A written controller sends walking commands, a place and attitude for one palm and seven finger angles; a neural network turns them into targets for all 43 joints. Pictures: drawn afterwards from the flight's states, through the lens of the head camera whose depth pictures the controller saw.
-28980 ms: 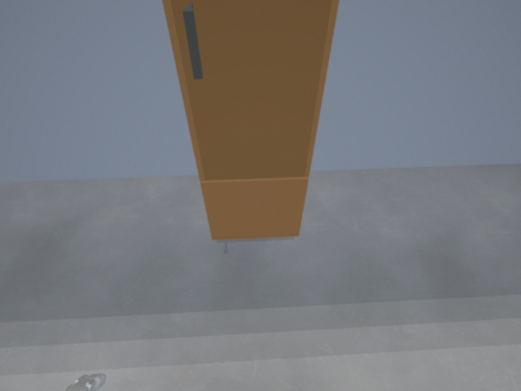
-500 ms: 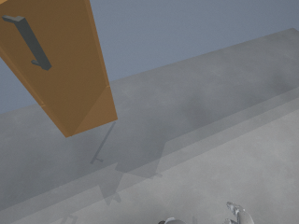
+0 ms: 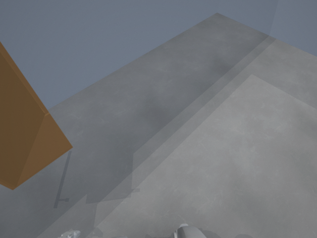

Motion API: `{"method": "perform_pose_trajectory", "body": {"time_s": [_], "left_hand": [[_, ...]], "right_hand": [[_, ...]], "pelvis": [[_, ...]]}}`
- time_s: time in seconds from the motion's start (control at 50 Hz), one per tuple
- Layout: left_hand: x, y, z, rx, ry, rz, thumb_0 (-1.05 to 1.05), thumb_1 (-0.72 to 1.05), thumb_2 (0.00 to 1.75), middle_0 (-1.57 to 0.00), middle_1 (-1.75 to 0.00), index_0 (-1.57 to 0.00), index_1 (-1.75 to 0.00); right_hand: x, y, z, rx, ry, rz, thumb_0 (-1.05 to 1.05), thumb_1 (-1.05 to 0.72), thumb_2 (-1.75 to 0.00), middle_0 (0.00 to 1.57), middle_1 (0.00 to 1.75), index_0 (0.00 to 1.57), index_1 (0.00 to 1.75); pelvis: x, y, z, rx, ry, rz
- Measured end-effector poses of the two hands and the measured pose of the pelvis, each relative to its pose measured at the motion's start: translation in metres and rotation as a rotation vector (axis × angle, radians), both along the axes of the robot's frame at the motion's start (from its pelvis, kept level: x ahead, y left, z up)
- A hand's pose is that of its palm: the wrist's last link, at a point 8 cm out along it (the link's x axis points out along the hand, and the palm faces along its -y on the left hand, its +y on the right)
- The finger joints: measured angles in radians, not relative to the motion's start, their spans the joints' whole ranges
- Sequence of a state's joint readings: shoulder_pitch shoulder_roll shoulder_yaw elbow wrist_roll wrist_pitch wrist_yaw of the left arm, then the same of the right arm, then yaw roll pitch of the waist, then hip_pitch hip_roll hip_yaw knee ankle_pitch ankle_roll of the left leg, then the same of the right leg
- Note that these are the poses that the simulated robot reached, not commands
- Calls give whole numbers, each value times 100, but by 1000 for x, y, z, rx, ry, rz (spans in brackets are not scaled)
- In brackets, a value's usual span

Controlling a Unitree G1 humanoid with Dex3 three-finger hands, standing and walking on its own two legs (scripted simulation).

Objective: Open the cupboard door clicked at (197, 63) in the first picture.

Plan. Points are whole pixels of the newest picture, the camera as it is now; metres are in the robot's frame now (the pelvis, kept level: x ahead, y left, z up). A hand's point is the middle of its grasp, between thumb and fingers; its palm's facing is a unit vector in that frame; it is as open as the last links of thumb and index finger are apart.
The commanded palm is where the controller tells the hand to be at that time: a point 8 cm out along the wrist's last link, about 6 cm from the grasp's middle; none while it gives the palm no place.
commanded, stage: walk to a spot facing it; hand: left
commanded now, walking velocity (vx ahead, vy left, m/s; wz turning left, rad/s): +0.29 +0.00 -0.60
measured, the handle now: out of the picture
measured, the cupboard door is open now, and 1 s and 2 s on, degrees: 45 45 45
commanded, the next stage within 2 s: turn to face it in 1.40 s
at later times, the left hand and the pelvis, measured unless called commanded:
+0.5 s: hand (129, 204) +0.23 +0.09 -0.16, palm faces -0.28 -0.94 -0.18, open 7.4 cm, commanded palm none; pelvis +0.12 -0.07 +0.01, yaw -17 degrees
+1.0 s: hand (176, 137) +0.47 -0.05 -0.15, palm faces -0.39 -0.90 -0.20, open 7.3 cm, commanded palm none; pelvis +0.31 -0.19 +0.01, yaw -24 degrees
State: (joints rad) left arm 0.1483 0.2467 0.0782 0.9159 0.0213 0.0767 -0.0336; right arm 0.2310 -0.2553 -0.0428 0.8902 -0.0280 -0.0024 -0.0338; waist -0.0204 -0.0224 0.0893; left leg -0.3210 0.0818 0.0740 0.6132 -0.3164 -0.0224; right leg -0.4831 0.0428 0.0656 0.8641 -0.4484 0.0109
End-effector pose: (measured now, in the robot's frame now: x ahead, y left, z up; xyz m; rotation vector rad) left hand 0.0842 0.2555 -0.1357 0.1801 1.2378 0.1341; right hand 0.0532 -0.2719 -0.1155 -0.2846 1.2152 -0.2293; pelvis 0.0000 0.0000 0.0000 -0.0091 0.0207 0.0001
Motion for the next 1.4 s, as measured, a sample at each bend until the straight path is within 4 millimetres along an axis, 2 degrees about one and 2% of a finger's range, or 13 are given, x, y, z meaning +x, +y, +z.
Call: {"method": "perform_pose_trajectory", "body": {"time_s": [0.14,0.28,0.36,0.5,0.6,0.7,0.88,0.94,1.0,1.1,1.22,1.3,1.4], "left_hand": [[71,-35,22,-42,-79,-127,1,91,90,-20,-30,-20,-30],[146,-87,18,1,-163,-265,1,91,90,-20,-30,-20,-30],[150,-103,19,16,-108,-277,0,91,90,-20,-30,-20,-30],[149,-112,10,-21,50,-281,1,91,90,-21,-30,-20,-30],[173,-109,-10,-31,130,-287,1,90,90,-21,-30,-20,-30],[237,-132,0,-31,92,-333,1,91,90,-20,-30,-20,-30],[373,-229,10,-30,-89,-468,1,91,90,-20,-30,-20,-30],[392,-249,10,-22,-104,-443,0,91,90,-20,-30,-20,-30],[396,-260,12,-16,-49,-425,0,91,90,-20,-30,-20,-30],[404,-259,9,3,70,-395,0,94,90,-21,-30,-20,-30],[426,-256,-13,9,214,-375,0,92,90,-21,-30,-20,-30],[474,-279,-9,14,199,-398,1,92,90,-20,-30,-20,-30],[558,-339,11,-27,40,-419,1,92,90,-20,-30,-20,-30]], "right_hand": [[-66,0,8,55,142,-127,1,-90,-90,21,30,20,30],[-98,-23,-21,125,246,-288,1,-90,-90,21,30,20,30],[-60,-39,-18,126,200,-317,1,-90,-90,20,30,20,30],[56,-55,1,109,-32,-302,1,-91,-90,20,30,20,30],[120,-58,-1,67,-156,-294,1,-91,-90,20,30,20,30],[117,-51,2,104,-73,-347,0,-90,-90,20,30,20,30],[64,-74,-21,198,230,-530,1,-92,-90,21,30,20,30],[75,-91,-25,213,298,-546,1,-92,-90,20,30,20,30],[115,-116,-16,197,261,-544,1,-91,-90,20,30,20,30],[213,-155,-6,173,107,-508,1,-91,-90,20,30,19,30],[329,-190,-15,115,-78,-453,1,-91,-90,20,30,20,30],[355,-196,-12,123,-87,-476,0,-91,-90,20,30,20,30],[350,-214,-13,161,55,-502,0,-94,-90,21,30,20,30]], "pelvis": [[22,-18,16,-11,11,-96],[53,-55,-4,13,7,-188],[71,-64,4,6,3,-221],[119,-70,14,14,8,-301],[165,-71,1,-2,3,-363],[199,-90,11,15,10,-387],[267,-154,0,36,3,-428],[288,-171,-1,14,-9,-420],[313,-186,8,10,-2,-417],[359,-208,16,16,13,-434],[427,-222,-2,-3,-4,-475],[459,-241,3,19,-12,-478],[496,-273,13,19,-4,-466]]}}
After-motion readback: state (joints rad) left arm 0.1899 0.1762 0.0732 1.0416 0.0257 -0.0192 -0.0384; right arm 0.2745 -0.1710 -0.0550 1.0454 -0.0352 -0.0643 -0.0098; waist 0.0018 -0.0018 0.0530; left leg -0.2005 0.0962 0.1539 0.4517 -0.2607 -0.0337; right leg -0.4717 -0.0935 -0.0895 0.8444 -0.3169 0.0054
